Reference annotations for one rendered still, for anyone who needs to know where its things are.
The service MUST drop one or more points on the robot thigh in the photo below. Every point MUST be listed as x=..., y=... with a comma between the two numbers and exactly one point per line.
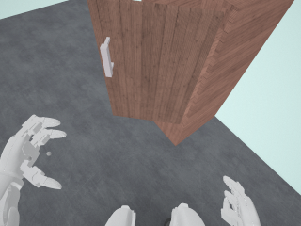
x=122, y=217
x=185, y=216

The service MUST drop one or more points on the left robot thigh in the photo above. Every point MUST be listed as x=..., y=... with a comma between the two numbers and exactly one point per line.
x=122, y=217

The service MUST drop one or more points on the cupboard door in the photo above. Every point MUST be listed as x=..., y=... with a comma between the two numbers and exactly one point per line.
x=158, y=51

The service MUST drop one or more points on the robot right hand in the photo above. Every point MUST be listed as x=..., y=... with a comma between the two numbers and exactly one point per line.
x=244, y=212

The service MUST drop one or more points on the robot left hand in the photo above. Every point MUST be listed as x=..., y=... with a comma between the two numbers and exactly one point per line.
x=13, y=159

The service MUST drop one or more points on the right robot thigh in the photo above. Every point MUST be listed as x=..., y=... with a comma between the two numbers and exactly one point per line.
x=185, y=216

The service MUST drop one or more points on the robot left forearm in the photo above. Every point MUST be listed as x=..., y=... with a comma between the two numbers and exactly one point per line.
x=10, y=186

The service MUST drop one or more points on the handle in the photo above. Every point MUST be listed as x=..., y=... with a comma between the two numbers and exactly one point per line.
x=107, y=64

